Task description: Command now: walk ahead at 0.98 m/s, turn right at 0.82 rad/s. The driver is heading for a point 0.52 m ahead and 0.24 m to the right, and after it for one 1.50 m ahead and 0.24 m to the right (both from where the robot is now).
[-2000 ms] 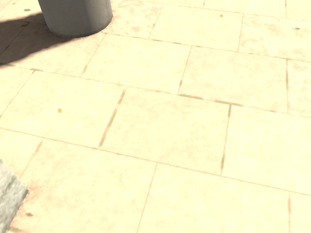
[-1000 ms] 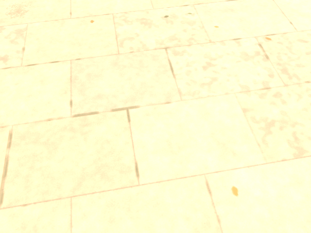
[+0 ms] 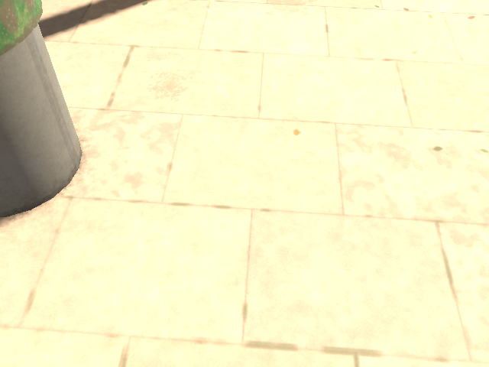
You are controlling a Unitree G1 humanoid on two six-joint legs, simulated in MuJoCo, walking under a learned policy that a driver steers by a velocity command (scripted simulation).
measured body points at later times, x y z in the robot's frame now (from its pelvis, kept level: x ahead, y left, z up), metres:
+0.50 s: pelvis +0.45 +0.04 +0.03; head +0.48 +0.03 +0.48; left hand +0.71 +0.26 -0.06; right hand +0.39 -0.26 -0.07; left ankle +0.50 +0.18 -0.70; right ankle +0.35 -0.02 -0.58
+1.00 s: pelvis +0.76 -0.13 +0.04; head +0.79 -0.16 +0.49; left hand +1.00 +0.02 -0.07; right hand +0.69 -0.42 -0.08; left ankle +0.88 -0.01 -0.61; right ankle +0.75 -0.20 -0.70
